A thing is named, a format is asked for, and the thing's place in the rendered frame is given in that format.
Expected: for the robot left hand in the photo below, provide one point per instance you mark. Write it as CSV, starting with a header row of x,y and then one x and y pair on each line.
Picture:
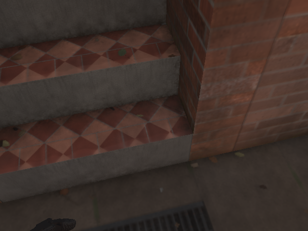
x,y
59,224

